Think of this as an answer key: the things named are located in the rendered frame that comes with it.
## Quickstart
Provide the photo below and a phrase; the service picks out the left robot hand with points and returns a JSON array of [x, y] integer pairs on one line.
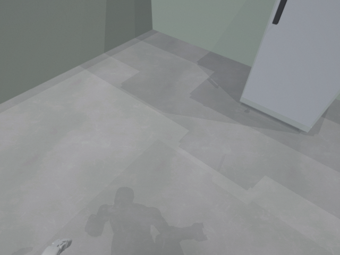
[[57, 247]]

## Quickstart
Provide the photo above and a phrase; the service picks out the fridge door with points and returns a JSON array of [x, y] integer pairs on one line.
[[297, 70]]

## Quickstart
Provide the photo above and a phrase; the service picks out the handle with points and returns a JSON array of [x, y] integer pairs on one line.
[[279, 11]]

